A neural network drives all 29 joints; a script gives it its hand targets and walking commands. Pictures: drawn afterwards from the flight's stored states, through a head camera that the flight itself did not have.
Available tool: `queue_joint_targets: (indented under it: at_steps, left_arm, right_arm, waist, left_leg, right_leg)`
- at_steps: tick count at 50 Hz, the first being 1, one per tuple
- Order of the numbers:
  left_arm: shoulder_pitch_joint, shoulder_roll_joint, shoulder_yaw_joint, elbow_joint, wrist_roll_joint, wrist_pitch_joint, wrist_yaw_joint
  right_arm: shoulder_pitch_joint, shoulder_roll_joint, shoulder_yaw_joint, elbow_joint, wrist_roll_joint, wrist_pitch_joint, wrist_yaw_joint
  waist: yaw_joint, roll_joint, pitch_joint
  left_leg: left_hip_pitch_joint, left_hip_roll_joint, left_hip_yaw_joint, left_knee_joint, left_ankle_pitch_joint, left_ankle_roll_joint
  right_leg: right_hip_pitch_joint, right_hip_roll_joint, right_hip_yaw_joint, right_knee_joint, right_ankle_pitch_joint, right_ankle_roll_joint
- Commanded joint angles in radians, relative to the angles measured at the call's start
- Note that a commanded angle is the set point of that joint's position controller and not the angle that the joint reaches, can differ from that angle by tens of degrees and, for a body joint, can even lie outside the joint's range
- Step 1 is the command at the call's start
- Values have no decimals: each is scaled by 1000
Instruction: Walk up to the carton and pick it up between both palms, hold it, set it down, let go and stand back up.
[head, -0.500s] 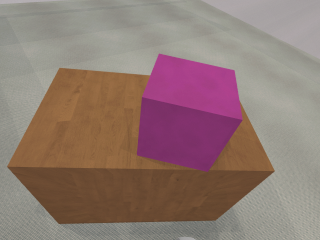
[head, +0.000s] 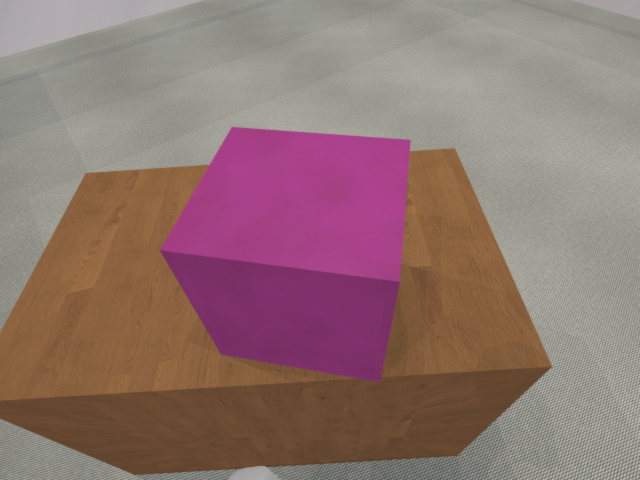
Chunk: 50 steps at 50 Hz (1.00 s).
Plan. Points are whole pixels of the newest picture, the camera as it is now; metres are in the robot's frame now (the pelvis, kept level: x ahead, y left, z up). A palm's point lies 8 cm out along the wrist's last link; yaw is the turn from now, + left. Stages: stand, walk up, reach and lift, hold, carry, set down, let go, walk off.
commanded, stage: walk up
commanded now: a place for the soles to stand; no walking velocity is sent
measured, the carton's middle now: (307, 256) +0.43 +0.02 +0.02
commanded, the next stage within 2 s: stand in 1.22 s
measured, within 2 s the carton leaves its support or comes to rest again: neither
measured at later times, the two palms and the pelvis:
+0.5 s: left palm out of the picture +0.09 +0.32 -0.11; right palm out of the picture +0.11 -0.26 -0.11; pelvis +0.02 +0.02 -0.01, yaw +2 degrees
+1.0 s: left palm out of the picture +0.13 +0.32 -0.11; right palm out of the picture +0.14 -0.25 -0.10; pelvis +0.03 +0.03 -0.01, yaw +2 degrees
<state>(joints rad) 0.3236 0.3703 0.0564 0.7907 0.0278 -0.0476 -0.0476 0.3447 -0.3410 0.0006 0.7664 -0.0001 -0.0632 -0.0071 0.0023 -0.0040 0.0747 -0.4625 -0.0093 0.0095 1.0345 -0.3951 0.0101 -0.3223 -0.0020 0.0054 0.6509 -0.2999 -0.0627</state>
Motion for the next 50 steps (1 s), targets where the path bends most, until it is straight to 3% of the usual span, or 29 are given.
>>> queue_joint_targets:
  at_steps: [1, 4, 6, 9, 11, 12, 13, 14, 15, 16, 17, 18, 20, 21, 25, 27, 28, 31, 32, 33, 35, 36, 37, 38, 42, 43, 45, 47, 50]
  left_arm:
    - [59, 233, 69, -59, -30, -31, 51]
    - [64, 227, 59, -66, -34, -29, 66]
    - [77, 224, 50, -53, -34, -24, 75]
    - [69, 247, 51, -53, -33, -21, 80]
    - [8, 249, 42, -59, -37, -17, 80]
    - [-6, 245, 36, -47, -37, -16, 78]
    - [-52, 241, 30, -55, -37, -12, 73]
    - [-73, 214, 19, -52, -41, -8, 69]
    - [-103, 176, 6, -62, -45, -9, 65]
    - [-88, 151, 4, -60, -49, -1, 59]
    - [-46, 184, 13, -18, -52, 16, 59]
    - [-30, 219, 25, -9, -47, 19, 57]
    - [-28, 202, 21, 8, -35, 14, 45]
    - [-11, 185, 20, 25, -29, 10, 42]
    - [-85, 232, 23, 8, -9, -10, 46]
    - [-130, 237, 18, 9, -8, -18, 48]
    - [-143, 223, 14, 13, -10, -19, 48]
    - [-123, 194, 6, 23, -21, -17, 47]
    - [-117, 203, 3, 21, -20, -18, 47]
    - [-115, 200, 7, 28, -20, -20, 49]
    - [-132, 216, 7, 28, -19, -25, 51]
    - [-132, 218, 5, 26, -26, -27, 52]
    - [-119, 210, 4, 34, -26, -23, 54]
    - [-133, 217, 10, 31, -28, -23, 54]
    - [-141, 217, 4, 33, -28, -15, 55]
    - [-148, 212, 2, 30, -26, -12, 56]
    - [-157, 213, 0, 33, -27, -11, 53]
    - [-164, 214, 6, 34, -23, -11, 52]
    - [-175, 202, 8, 27, -25, 7, 46]
  right_arm:
    - [27, -229, -83, 7, 3, 12, -13]
    - [-26, -211, -77, -4, 6, 22, -23]
    - [-47, -206, -73, -2, 7, 27, -27]
    - [-79, -206, -73, -11, -4, 25, -27]
    - [-83, -213, -75, -10, -11, 20, -25]
    - [-58, -210, -74, 8, -11, 19, -24]
    - [-34, -196, -73, 11, -15, 12, -24]
    - [4, -211, -81, 33, -19, 2, -26]
    - [31, -254, -95, 39, -30, -5, -30]
    - [-46, -295, -93, 17, -33, -14, -31]
    - [-122, -291, -87, 2, -25, -12, -25]
    - [-145, -298, -87, -1, -28, -9, -20]
    - [-167, -255, -69, -10, -28, 1, -12]
    - [-173, -242, -62, -5, -29, 7, -7]
    - [-178, -211, -53, 12, -22, 13, 5]
    - [-158, -217, -55, 25, -20, 10, 8]
    - [-151, -221, -55, 26, -22, 8, 8]
    - [-180, -235, -57, 30, -25, 0, 3]
    - [-189, -237, -54, 24, -21, -1, 2]
    - [-191, -230, -51, 23, -24, -1, 2]
    - [-175, -225, -47, 29, -15, -5, -1]
    - [-161, -229, -47, 31, -17, -4, -3]
    - [-172, -220, -47, 33, -10, -6, -5]
    - [-157, -222, -43, 31, -8, -4, -6]
    - [-174, -236, -47, 31, -9, 1, -8]
    - [-173, -226, -47, 31, -9, 3, -8]
    - [-175, -234, -48, 37, -9, 1, -7]
    - [-188, -230, -44, 31, -12, 0, -4]
    - [-183, -248, -47, 27, -14, -15, -14]
  waist:
    - [30, -108, -35]
    - [38, -119, -37]
    - [43, -135, -37]
    - [52, -117, -83]
    - [30, -130, -81]
    - [16, -90, -88]
    - [-20, -105, -88]
    - [-40, -100, -104]
    - [-59, 14, -121]
    - [-13, 90, -95]
    - [16, 88, -50]
    - [16, 84, -24]
    - [32, 62, 9]
    - [36, 99, -2]
    - [10, 76, -4]
    - [-10, 22, -35]
    - [-16, 37, -36]
    - [7, 52, -87]
    - [11, 19, -89]
    - [16, 35, -101]
    - [7, -4, -153]
    - [-5, 39, -164]
    - [3, 33, -185]
    - [1, 8, -199]
    - [5, 40, -169]
    - [4, 11, -147]
    - [1, 49, -139]
    - [8, 20, -146]
    - [5, 9, -166]
  left_leg:
    - [-120, 28, -95, -36, 108, -7]
    - [-95, 34, -93, -91, 69, -5]
    - [-94, 38, -105, -141, 62, 4]
    - [-46, 56, -71, -241, 34, 20]
    - [35, 62, -42, -323, 40, 37]
    - [103, 53, -22, -362, 64, 39]
    - [199, 51, -11, -473, 142, 53]
    - [309, 68, -60, -612, 260, 64]
    - [384, 171, -231, -663, 282, 96]
    - [324, 311, -463, -739, 241, 167]
    - [207, 366, -488, -754, 27, 227]
    - [105, 363, -455, -733, -78, 252]
    - [46, 281, -365, -725, -170, 193]
    - [5, 244, -321, -724, -205, 156]
    - [46, 98, -194, -626, -147, 52]
    - [135, 79, -176, -589, -52, 52]
    - [174, 82, -183, -597, -39, 57]
    - [180, 136, -235, -634, 27, 76]
    - [159, 138, -236, -621, 71, 75]
    - [156, 125, -207, -599, 107, 63]
    - [211, 110, -168, -555, 266, 58]
    - [248, 109, -153, -538, 344, 59]
    - [272, 117, -154, -525, 394, 64]
    - [264, 122, -155, -535, 393, 67]
    - [231, 121, -165, -550, 322, 71]
    - [216, 128, -175, -564, 279, 72]
    - [204, 134, -186, -591, 237, 72]
    - [181, 130, -195, -603, 190, 71]
    - [173, 172, -234, -584, 319, 82]
  right_leg:
    - [225, -213, 218, -303, 468, 24]
    - [227, -252, 196, -240, 677, -34]
    - [246, -250, 215, -206, 735, -27]
    - [266, -286, 255, -176, 680, -60]
    - [196, -290, 229, -151, 644, -85]
    - [162, -271, 207, -132, 648, -71]
    - [80, -256, 167, -102, 546, -72]
    - [11, -228, 152, -57, 434, -44]
    - [-62, -168, 112, 27, 269, 0]
    - [-106, -35, 41, 99, -33, 47]
    - [-81, -5, -3, 124, -271, 55]
    - [-27, -17, 18, 114, -307, 44]
    - [35, -12, 8, -9, -208, 18]
    - [103, -16, 16, -55, -158, 14]
    - [46, -123, 209, -276, -298, -20]
    - [9, -147, 206, -298, -311, -19]
    - [-18, -141, 191, -285, -301, -21]
    - [68, -94, 107, -211, -107, 1]
    - [92, -98, 101, -202, -57, 4]
    - [109, -120, 131, -220, -38, 1]
    - [153, -141, 131, -210, 99, -8]
    - [125, -147, 129, -184, 174, -12]
    - [143, -134, 106, -173, 225, -1]
    - [155, -130, 101, -172, 206, 0]
    - [129, -136, 108, -185, 101, -2]
    - [124, -130, 104, -190, 71, -6]
    - [117, -120, 97, -179, 47, -9]
    - [136, -119, 99, -194, 7, -7]
    - [167, -105, 90, -144, 119, -7]
